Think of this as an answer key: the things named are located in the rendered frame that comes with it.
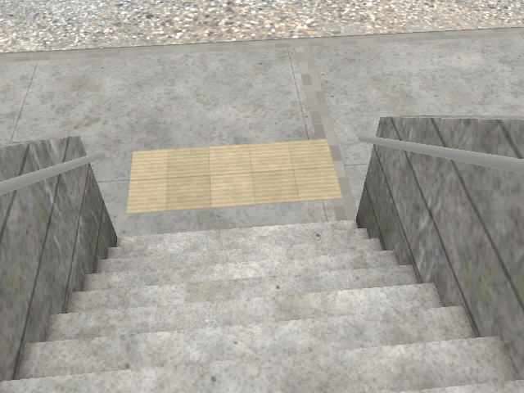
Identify stairs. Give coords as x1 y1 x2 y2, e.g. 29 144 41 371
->
0 219 524 393

